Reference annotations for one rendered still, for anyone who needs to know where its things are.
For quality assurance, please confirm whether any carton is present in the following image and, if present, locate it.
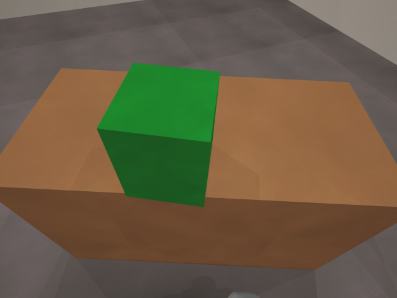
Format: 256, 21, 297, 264
97, 63, 220, 207

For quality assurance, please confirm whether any pedestal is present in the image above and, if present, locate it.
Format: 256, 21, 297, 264
0, 68, 397, 270

